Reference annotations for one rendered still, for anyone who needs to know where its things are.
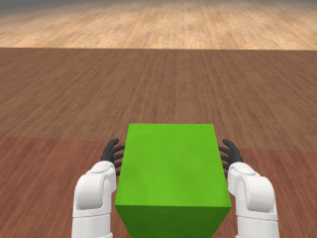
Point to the left robot hand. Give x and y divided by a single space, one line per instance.
108 154

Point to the left robot forearm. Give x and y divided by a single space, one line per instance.
92 202

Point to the right robot forearm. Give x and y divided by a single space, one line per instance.
255 202

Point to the carton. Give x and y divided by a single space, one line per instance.
172 182

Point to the right robot hand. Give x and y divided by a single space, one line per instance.
233 153

